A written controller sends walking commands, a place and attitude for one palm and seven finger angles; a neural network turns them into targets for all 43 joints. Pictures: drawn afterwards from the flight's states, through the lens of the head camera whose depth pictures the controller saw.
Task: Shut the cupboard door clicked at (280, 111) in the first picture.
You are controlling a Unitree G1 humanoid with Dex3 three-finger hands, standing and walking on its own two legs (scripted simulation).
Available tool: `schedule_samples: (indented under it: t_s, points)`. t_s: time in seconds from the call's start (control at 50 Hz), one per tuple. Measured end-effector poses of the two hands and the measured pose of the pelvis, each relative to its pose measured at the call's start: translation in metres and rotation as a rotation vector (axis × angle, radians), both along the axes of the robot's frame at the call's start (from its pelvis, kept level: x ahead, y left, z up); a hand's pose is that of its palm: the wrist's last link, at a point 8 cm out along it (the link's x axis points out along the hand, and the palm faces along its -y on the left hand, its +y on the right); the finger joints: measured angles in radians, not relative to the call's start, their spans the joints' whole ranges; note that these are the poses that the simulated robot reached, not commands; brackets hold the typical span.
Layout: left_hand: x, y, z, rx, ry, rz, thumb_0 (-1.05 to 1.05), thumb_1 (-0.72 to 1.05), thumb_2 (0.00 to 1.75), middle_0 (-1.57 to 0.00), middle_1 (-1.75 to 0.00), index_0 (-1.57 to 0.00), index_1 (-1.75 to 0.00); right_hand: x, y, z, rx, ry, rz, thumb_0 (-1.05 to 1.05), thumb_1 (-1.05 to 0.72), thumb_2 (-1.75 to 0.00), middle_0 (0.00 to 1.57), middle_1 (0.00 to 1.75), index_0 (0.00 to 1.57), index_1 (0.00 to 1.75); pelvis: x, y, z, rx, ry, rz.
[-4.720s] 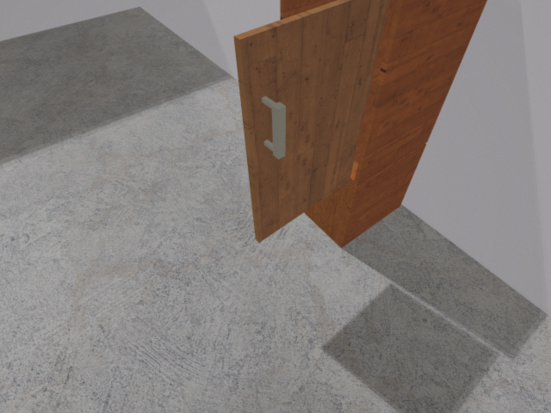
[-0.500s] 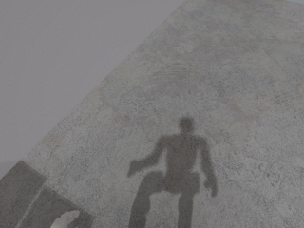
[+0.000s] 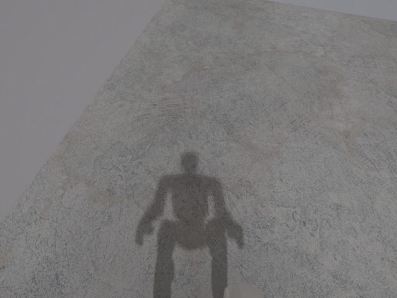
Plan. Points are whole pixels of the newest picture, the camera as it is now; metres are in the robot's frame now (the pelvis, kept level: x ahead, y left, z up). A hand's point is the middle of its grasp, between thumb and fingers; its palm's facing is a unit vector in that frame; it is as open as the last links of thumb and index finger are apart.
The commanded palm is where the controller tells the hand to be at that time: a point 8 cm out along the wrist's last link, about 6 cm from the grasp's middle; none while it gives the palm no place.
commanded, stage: walk around to get in front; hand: left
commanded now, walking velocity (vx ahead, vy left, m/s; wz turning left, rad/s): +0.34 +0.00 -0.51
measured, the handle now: out of the picture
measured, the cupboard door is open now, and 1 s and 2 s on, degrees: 92 92 92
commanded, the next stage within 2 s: walk to a spot facing it in 0.56 s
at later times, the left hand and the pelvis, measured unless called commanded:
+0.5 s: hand (167, 220) +0.32 +0.10 -0.16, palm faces -0.16 -0.97 -0.20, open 7.1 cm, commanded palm none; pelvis +0.22 -0.08 +0.00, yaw -11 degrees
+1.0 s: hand (188, 156) +0.53 +0.06 -0.17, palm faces -0.09 -0.98 -0.20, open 7.3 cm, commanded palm none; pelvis +0.41 -0.11 -0.01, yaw -6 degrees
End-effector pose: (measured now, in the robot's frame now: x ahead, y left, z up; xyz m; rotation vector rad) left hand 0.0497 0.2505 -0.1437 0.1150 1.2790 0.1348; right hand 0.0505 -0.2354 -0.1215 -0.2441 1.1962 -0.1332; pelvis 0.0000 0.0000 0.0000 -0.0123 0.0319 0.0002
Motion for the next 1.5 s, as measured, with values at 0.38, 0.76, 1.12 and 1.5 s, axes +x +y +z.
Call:
schedule_samples:
  t_s: [0.38, 0.76, 1.12, 1.5]
  points:
    - [0.271, -0.109, 0.013, 0.038, -0.183, -0.285, 0.00, 0.91, 0.90, -0.20, -0.30, -0.20, -0.30, 0.035, -0.063, -0.029, 0.070, 0.253, -0.331, 0.02, -0.91, -0.90, 0.20, 0.30, 0.20, 0.30, 0.162, -0.067, -0.009, 0.011, -0.020, -0.160]
    - [0.318, -0.084, -0.017, 0.020, 0.181, -0.177, 0.00, 0.91, 0.90, -0.20, -0.30, -0.20, -0.30, 0.353, -0.079, -0.007, 0.016, -0.155, -0.207, 0.00, -0.91, -0.90, 0.20, 0.30, 0.20, 0.30, 0.347, -0.068, -0.012, 0.005, -0.033, -0.242]
    - [0.492, -0.148, 0.012, 0.061, -0.152, -0.072, 0.00, 0.91, 0.90, -0.20, -0.30, -0.21, -0.30, 0.361, -0.128, -0.030, 0.065, 0.263, -0.182, 0.01, -0.92, -0.90, 0.20, 0.30, 0.20, 0.30, 0.437, -0.123, -0.006, 0.035, -0.016, 0.004]
    - [0.445, -0.096, 0.004, 0.119, -0.035, 0.220, 0.00, 0.91, 0.90, -0.20, -0.30, -0.20, -0.30, 0.591, -0.119, -0.008, -0.017, -0.069, 0.207, 0.01, -0.91, -0.90, 0.20, 0.30, 0.20, 0.30, 0.481, -0.121, -0.012, 0.010, -0.010, 0.224]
